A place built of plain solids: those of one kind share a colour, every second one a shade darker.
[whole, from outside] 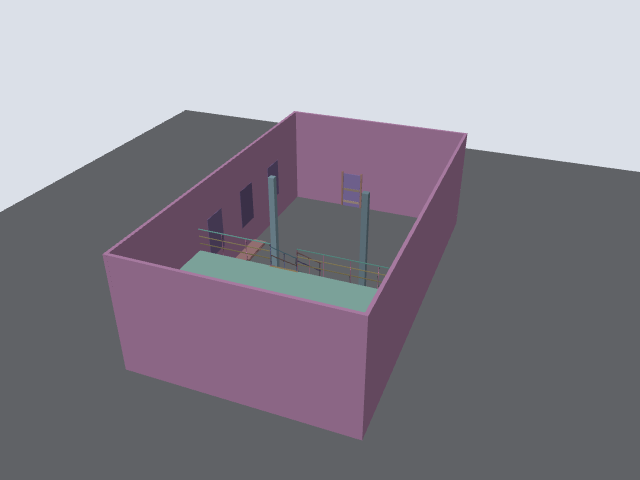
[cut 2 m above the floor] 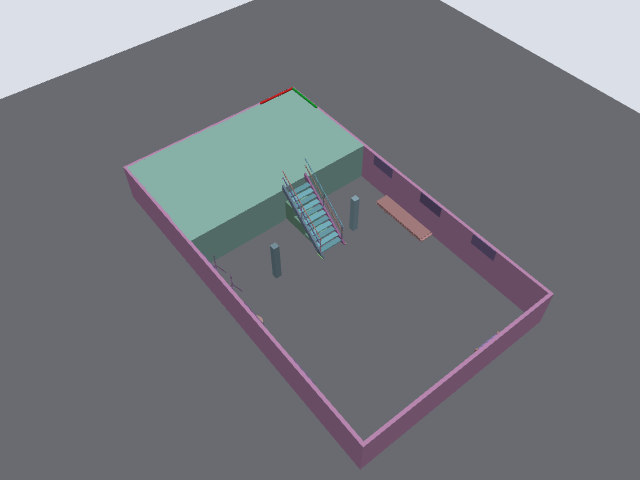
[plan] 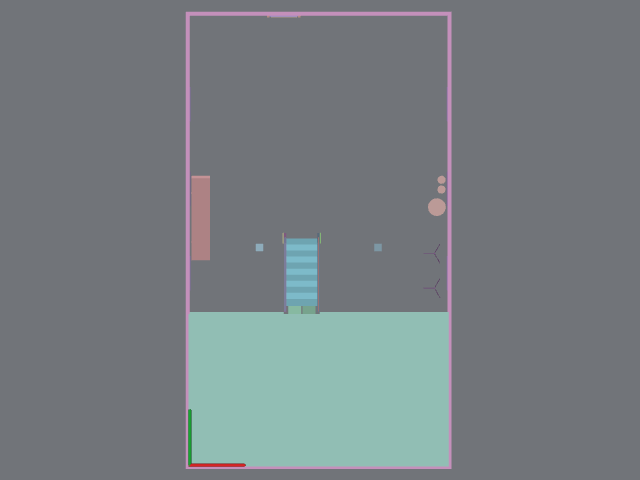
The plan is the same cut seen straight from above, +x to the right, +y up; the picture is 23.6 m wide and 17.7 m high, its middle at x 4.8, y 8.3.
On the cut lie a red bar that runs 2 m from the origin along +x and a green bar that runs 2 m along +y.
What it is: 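A pumping station 9.5 x 16.6 m, 5.3 m high; the engine floor; at the rear the gallery 5.6 m deep at 2.29 m over closed stores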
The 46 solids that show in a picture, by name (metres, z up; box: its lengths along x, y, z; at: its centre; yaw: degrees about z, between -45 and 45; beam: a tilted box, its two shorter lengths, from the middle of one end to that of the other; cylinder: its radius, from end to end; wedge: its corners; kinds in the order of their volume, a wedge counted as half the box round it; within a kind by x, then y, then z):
{
 "loft_1": {"box": [3.52, 0.09, 2.34], "at": [1.71, 5.6, 1.12]},
 "loft_2": {"box": [9.6, 5.62, 2.34], "at": [4.75, 2.76, 1.12]},
 "loft_3": {"box": [4.76, 0.09, 2.34], "at": [7.17, 5.6, 1.12]},
 "wall_1": {"box": [0.15, 16.87, 5.37], "at": [-0.07, 8.29, 2.63]},
 "wall_2": {"box": [9.8, 0.15, 5.37], "at": [4.75, -0.07, 2.63]},
 "wall_3": {"box": [9.8, 0.15, 5.37], "at": [4.75, 16.64, 2.63]},
 "wall_4": {"box": [0.15, 16.87, 5.37], "at": [9.57, 8.29, 2.63]},
 "under_1": {"box": [0.48, 0.64, 1.17], "at": [3.87, 5.86, 0.54]},
 "under_2": {"box": [0.48, 0.64, 1.16], "at": [4.39, 5.86, 0.53]},
 "under_3": {"box": [0.48, 0.74, 0.69], "at": [4.39, 6.58, 0.29]},
 "post_1": {"box": [0.28, 0.28, 5.37], "at": [2.56, 8.03, 2.63]},
 "post_2": {"box": [0.28, 0.28, 5.37], "at": [6.93, 8.03, 2.63]},
 "stair_string_left_1": {"wedge": [[4.7, 5.65, 2.01], [4.7, 5.65, 2.33], [4.7, 8.2, 0.0], [4.7, 8.2, 0.32], [4.79, 5.65, 2.01], [4.79, 5.65, 2.33], [4.79, 8.2, 0.0], [4.79, 8.2, 0.32]]},
 "stair_string_right_1": {"wedge": [[3.47, 5.65, 2.01], [3.47, 5.65, 2.33], [3.47, 8.2, 0.0], [3.47, 8.2, 0.32], [3.56, 5.65, 2.01], [3.56, 5.65, 2.33], [3.56, 8.2, 0.0], [3.56, 8.2, 0.32]]},
 "winf_1": {"box": [0.028, 1.26, 2.03], "at": [0.01, 7.07, 2.42]},
 "winf_2": {"box": [0.028, 1.26, 2.03], "at": [0.01, 10.19, 2.42]},
 "winf_3": {"box": [0.028, 1.26, 2.03], "at": [0.01, 13.3, 2.42]},
 "planks_1": {"box": [0.68, 3.03, 0.038], "at": [0.4, 9.06, 0.21]},
 "planks_2": {"box": [0.68, 3.03, 0.038], "at": [0.4, 9.16, 0.17]},
 "stair_handrail_left_1": {"wedge": [[4.73, 5.66, 3.2], [4.73, 5.68, 3.23], [4.73, 8.38, 1.06], [4.73, 8.4, 1.09], [4.76, 5.66, 3.2], [4.76, 5.68, 3.23], [4.76, 8.38, 1.06], [4.76, 8.4, 1.09]]},
 "stair_handrail_right_1": {"wedge": [[3.5, 5.66, 3.2], [3.5, 5.68, 3.23], [3.5, 8.38, 1.06], [3.5, 8.4, 1.09], [3.53, 5.66, 3.2], [3.53, 5.68, 3.23], [3.53, 8.38, 1.06], [3.53, 8.4, 1.09]]},
 "stair_kneerail_left_1": {"wedge": [[4.73, 5.66, 2.78], [4.73, 5.68, 2.81], [4.73, 8.38, 0.64], [4.73, 8.4, 0.67], [4.76, 5.66, 2.78], [4.76, 5.68, 2.81], [4.76, 8.38, 0.64], [4.76, 8.4, 0.67]]},
 "stair_kneerail_right_1": {"wedge": [[3.5, 5.66, 2.78], [3.5, 5.68, 2.81], [3.5, 8.38, 0.64], [3.5, 8.4, 0.67], [3.53, 5.66, 2.78], [3.53, 5.68, 2.81], [3.53, 8.38, 0.64], [3.53, 8.4, 0.67]]},
 "door_leaf_1": {"box": [1.02, 0.04, 2.1], "at": [3.46, 16.55, 1.0]},
 "stair_tread_1": {"wedge": [[3.55, 5.87, 1.89], [3.55, 5.87, 1.94], [3.55, 6.13, 1.89], [3.55, 6.13, 1.94], [4.71, 5.87, 1.89], [4.71, 5.87, 1.94], [4.71, 6.13, 1.89], [4.71, 6.13, 1.93]]},
 "stair_tread_2": {"wedge": [[3.55, 6.09, 1.71], [3.55, 6.09, 1.76], [3.55, 6.35, 1.71], [3.55, 6.35, 1.76], [4.71, 6.09, 1.71], [4.71, 6.09, 1.76], [4.71, 6.35, 1.71], [4.71, 6.35, 1.76]]},
 "stair_tread_3": {"wedge": [[3.55, 6.32, 1.53], [3.55, 6.32, 1.58], [3.55, 6.57, 1.53], [3.55, 6.57, 1.58], [4.71, 6.32, 1.53], [4.71, 6.32, 1.58], [4.71, 6.57, 1.53], [4.71, 6.57, 1.58]]},
 "stair_tread_4": {"wedge": [[3.55, 6.54, 1.36], [3.55, 6.54, 1.41], [3.55, 6.8, 1.36], [3.55, 6.8, 1.41], [4.71, 6.54, 1.36], [4.71, 6.54, 1.41], [4.71, 6.8, 1.36], [4.71, 6.8, 1.41]]},
 "stair_tread_5": {"wedge": [[3.55, 6.76, 1.18], [3.55, 6.76, 1.23], [3.55, 7.02, 1.18], [3.55, 7.02, 1.23], [4.71, 6.76, 1.18], [4.71, 6.76, 1.23], [4.71, 7.02, 1.18], [4.71, 7.02, 1.23]]},
 "stair_tread_6": {"wedge": [[3.55, 6.99, 1.01], [3.55, 6.99, 1.06], [3.55, 7.24, 1.01], [3.55, 7.24, 1.06], [4.71, 6.99, 1.01], [4.71, 6.99, 1.06], [4.71, 7.24, 1.01], [4.71, 7.24, 1.06]]},
 "stair_tread_7": {"wedge": [[3.55, 7.21, 0.83], [3.55, 7.21, 0.88], [3.55, 7.47, 0.83], [3.55, 7.47, 0.88], [4.71, 7.21, 0.83], [4.71, 7.21, 0.88], [4.71, 7.47, 0.83], [4.71, 7.47, 0.88]]},
 "stair_tread_8": {"wedge": [[3.55, 7.43, 0.66], [3.55, 7.43, 0.71], [3.55, 7.69, 0.66], [3.55, 7.69, 0.71], [4.71, 7.43, 0.66], [4.71, 7.43, 0.71], [4.71, 7.69, 0.66], [4.71, 7.69, 0.71]]},
 "stair_tread_9": {"wedge": [[3.55, 7.65, 0.48], [3.55, 7.65, 0.53], [3.55, 7.91, 0.48], [3.55, 7.91, 0.53], [4.71, 7.65, 0.48], [4.71, 7.65, 0.53], [4.71, 7.91, 0.48], [4.71, 7.91, 0.53]]},
 "stair_tread_10": {"wedge": [[3.55, 7.88, 0.3], [3.55, 7.88, 0.35], [3.55, 8.14, 0.3], [3.55, 8.14, 0.35], [4.71, 7.88, 0.31], [4.71, 7.88, 0.36], [4.71, 8.14, 0.31], [4.71, 8.14, 0.36]]},
 "stair_tread_11": {"wedge": [[3.55, 8.1, 0.13], [3.55, 8.1, 0.18], [3.55, 8.36, 0.13], [3.55, 8.36, 0.18], [4.71, 8.1, 0.13], [4.71, 8.1, 0.18], [4.71, 8.36, 0.13], [4.71, 8.36, 0.18]]},
 "hose_1": {"cylinder": 0.33, "from": [9.11, 9.51, 0.0], "to": [9.11, 9.51, 0.15]},
 "hose_2": {"cylinder": 0.15, "from": [9.28, 10.16, 0.21], "to": [9.28, 10.16, 0.28]},
 "hose_3": {"cylinder": 0.15, "from": [9.28, 10.52, 0.21], "to": [9.28, 10.52, 0.28]},
 "door_jamb_1": {"box": [0.1, 0.07, 2.21], "at": [2.89, 16.54, 1.05]},
 "door_jamb_2": {"box": [0.1, 0.07, 2.21], "at": [4.03, 16.54, 1.05]},
 "kneerail_1": {"box": [3.51, 0.036, 0.036], "at": [1.76, 5.67, 2.63]},
 "kneerail_2": {"box": [3.51, 0.036, 0.036], "at": [1.76, 5.67, 3.0]},
 "kneerail_3": {"box": [4.75, 0.036, 0.036], "at": [7.12, 5.67, 2.63]},
 "kneerail_4": {"box": [4.75, 0.036, 0.036], "at": [7.12, 5.67, 3.0]},
 "handrail_1": {"box": [3.51, 0.036, 0.036], "at": [1.76, 5.67, 3.36]},
 "handrail_2": {"box": [4.75, 0.036, 0.036], "at": [7.12, 5.67, 3.36]}
}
